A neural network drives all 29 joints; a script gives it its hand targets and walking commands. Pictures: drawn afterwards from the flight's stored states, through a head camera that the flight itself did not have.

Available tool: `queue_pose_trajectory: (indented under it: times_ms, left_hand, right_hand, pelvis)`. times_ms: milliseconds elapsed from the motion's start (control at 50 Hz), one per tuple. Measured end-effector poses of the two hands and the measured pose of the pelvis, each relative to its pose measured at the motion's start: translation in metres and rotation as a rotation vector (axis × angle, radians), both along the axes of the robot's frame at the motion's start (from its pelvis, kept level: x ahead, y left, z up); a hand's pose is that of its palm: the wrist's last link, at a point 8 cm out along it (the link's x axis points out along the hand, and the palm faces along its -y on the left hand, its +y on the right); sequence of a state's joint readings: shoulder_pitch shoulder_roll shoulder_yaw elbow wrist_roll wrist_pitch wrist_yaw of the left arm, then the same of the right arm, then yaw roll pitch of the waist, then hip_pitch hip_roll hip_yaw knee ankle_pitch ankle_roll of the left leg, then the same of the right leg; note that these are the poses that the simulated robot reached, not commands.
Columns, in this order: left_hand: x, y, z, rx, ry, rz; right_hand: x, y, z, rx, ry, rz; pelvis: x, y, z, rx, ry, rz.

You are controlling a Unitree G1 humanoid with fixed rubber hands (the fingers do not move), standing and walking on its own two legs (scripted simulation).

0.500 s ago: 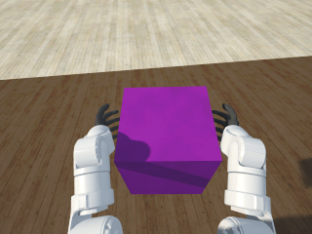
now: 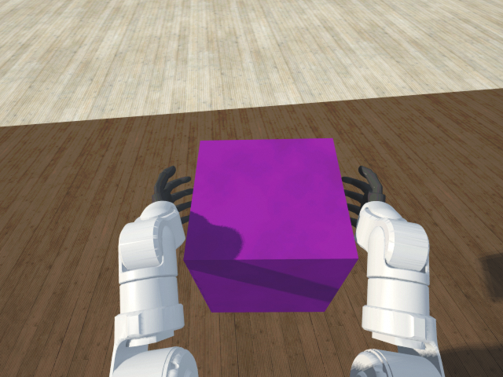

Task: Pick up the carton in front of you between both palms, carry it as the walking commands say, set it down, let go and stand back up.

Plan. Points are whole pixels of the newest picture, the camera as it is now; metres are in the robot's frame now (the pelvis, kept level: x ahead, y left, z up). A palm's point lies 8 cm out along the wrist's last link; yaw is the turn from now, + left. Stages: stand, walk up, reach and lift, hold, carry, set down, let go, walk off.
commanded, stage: carry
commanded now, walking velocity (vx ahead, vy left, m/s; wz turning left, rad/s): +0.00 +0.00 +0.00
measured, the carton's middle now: (266, 232) +0.34 +0.00 +0.04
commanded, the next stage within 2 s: none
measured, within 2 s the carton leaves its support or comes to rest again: neither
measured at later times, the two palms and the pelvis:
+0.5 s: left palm (164, 213) +0.32 +0.16 +0.11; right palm (368, 214) +0.32 -0.15 +0.11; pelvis +0.00 +0.00 +0.00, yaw +0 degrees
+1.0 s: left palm (171, 202) +0.34 +0.15 +0.11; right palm (369, 206) +0.34 -0.16 +0.11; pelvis +0.02 +0.00 +0.00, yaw +0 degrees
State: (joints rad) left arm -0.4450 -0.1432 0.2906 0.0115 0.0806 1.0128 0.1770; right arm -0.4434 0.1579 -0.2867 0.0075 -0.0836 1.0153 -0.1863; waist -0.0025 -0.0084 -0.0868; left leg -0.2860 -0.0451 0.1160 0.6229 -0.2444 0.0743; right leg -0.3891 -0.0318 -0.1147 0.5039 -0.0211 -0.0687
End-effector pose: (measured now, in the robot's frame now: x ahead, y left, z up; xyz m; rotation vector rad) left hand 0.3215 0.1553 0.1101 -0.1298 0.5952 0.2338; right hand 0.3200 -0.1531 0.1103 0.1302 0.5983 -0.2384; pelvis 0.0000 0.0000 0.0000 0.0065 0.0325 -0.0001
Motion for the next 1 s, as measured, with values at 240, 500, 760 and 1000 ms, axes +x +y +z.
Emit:
queue_pose_trajectory:
  times_ms: [240,500,760,1000]
  left_hand:
    - [-0.001,0.001,0.000,0.000,0.000,0.001]
    - [-0.001,0.003,0.000,0.000,0.001,0.001]
    - [-0.001,0.004,-0.001,-0.001,0.001,0.002]
    - [0.021,-0.003,0.000,0.015,0.010,-0.007]
  right_hand:
    - [-0.001,0.001,0.000,0.000,0.000,0.001]
    - [-0.001,0.003,0.000,0.000,0.000,0.001]
    - [-0.001,0.004,-0.001,0.001,0.000,0.002]
    - [0.015,-0.004,-0.002,0.012,0.007,-0.016]
  pelvis:
    - [-0.001,0.001,0.000,-0.001,-0.001,0.001]
    - [-0.001,0.002,0.000,-0.002,-0.001,0.002]
    - [-0.001,0.003,-0.001,-0.002,-0.001,0.003]
    - [0.023,-0.001,0.001,-0.012,0.016,-0.001]
